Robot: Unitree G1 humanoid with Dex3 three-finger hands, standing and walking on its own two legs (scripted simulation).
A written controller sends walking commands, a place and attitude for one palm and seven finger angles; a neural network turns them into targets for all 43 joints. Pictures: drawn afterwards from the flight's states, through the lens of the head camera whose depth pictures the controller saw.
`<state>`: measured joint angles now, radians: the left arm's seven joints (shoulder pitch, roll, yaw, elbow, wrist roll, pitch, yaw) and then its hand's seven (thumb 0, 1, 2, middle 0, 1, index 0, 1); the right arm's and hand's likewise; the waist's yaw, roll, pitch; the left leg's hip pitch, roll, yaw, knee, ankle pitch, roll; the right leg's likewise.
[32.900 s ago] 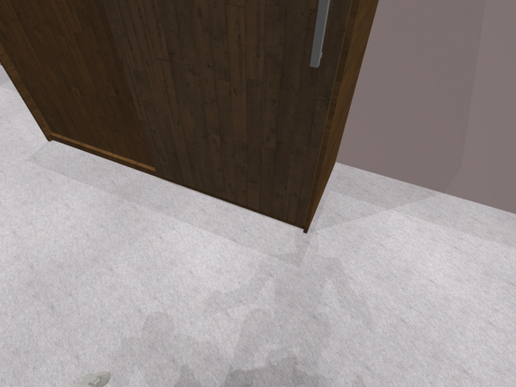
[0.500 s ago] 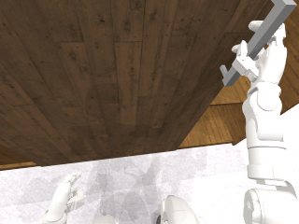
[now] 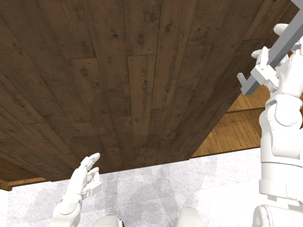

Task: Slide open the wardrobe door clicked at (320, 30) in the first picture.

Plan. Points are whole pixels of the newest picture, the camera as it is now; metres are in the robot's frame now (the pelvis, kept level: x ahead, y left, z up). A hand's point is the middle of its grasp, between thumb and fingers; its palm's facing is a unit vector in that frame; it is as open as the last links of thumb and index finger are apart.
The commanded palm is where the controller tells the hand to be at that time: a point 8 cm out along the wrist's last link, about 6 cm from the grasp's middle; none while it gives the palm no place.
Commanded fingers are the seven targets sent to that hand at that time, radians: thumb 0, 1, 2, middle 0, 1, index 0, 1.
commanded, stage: step sideways, sliding the door along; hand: right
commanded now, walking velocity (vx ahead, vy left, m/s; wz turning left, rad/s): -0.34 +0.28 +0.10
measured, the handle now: (267, 52) +0.43 -0.27 +0.21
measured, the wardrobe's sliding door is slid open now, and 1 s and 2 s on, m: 0.57 0.58 0.58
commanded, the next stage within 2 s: stop walking and hold the door there in 0.28 s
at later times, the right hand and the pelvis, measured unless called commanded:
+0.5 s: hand (257, 68) +0.39 -0.24 +0.20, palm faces +0.49 +0.84 -0.24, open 7.1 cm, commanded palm +0.35 -0.25 +0.17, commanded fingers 0.00 -0.90 -0.90 0.45 1.40 0.45 1.40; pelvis +0.01 +0.08 +0.03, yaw +5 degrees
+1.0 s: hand (259, 68) +0.38 -0.24 +0.20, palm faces +0.50 +0.84 -0.20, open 6.9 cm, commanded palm +0.34 -0.26 +0.17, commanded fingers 0.00 -0.90 -0.90 0.45 1.40 0.45 1.40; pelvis -0.03 +0.07 +0.02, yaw +10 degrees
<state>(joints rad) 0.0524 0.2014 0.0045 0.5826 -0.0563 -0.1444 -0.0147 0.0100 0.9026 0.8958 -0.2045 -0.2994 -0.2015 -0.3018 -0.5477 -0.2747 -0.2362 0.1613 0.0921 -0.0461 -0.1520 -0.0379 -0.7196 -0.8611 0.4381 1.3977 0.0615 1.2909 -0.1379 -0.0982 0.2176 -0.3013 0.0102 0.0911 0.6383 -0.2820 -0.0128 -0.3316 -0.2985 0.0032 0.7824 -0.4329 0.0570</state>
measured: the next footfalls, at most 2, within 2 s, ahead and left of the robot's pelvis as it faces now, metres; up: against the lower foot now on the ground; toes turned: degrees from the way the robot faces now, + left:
right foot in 0.18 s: +0.03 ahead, -0.09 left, +0.00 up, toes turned -9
left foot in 0.56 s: +0.09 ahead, +0.22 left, +0.00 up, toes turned +11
